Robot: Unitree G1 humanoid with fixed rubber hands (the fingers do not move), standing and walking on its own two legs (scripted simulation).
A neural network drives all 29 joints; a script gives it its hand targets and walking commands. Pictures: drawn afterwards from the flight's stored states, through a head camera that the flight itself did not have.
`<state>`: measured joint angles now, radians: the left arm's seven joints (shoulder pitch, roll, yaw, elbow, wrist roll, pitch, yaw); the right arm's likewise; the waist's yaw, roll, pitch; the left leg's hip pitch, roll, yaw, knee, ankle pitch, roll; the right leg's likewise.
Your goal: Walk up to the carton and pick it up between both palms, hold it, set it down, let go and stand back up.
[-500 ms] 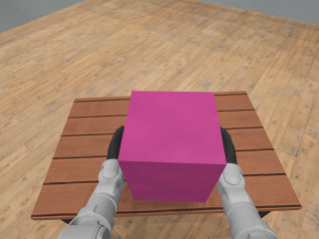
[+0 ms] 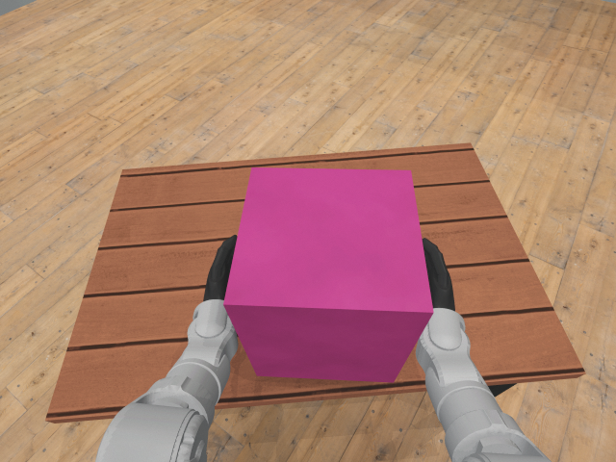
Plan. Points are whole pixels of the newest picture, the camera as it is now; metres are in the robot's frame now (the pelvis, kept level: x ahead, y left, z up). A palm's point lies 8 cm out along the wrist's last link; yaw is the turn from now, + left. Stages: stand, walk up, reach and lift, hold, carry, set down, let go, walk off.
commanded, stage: set down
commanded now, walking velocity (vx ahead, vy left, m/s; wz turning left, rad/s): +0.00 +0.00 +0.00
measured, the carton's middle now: (327, 282) +0.38 -0.04 -0.01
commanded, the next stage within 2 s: none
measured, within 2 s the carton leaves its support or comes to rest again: rests again in 1.12 s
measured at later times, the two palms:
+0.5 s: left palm (230, 296) +0.38 +0.10 -0.03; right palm (440, 303) +0.33 -0.20 -0.02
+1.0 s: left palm (227, 313) +0.36 +0.11 -0.05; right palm (433, 324) +0.31 -0.19 -0.05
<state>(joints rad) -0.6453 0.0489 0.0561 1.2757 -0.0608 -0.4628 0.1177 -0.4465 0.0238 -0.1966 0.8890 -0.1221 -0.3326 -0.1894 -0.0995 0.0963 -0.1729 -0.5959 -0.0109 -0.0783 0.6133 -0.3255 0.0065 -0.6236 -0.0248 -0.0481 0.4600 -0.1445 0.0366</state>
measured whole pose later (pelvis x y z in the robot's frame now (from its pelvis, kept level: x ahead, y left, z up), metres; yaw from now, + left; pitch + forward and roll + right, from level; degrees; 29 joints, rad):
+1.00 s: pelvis -0.02 +0.01 -0.03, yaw -1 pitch +20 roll -3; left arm -0.74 0.05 0.06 1.47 -0.08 -0.54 0.13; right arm -0.53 0.02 -0.31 1.05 -0.21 -0.36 -0.15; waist -0.11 0.12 -0.19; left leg -0.79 -0.02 -0.07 0.87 -0.42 0.02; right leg -0.82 -0.03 -0.04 0.71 -0.24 0.05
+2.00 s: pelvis -0.04 -0.01 -0.02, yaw -3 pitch +17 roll -1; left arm -0.69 0.32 -0.12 0.97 -0.38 -0.15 -0.03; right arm -0.59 -0.21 -0.02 0.82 0.29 -0.14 -0.14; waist -0.04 0.05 -0.15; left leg -0.69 0.00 -0.03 0.77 -0.36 -0.01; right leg -0.76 0.00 0.01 0.66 -0.18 0.02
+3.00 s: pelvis -0.02 +0.00 +0.01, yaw -2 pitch -1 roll -1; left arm 0.06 0.30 -0.11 0.60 -0.28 -0.37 -0.05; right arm 0.04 -0.07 -0.03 0.62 0.18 -0.34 -0.10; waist -0.04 0.02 0.05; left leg -0.21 0.00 -0.03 0.59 -0.35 0.00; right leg -0.29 -0.01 0.00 0.49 -0.18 0.03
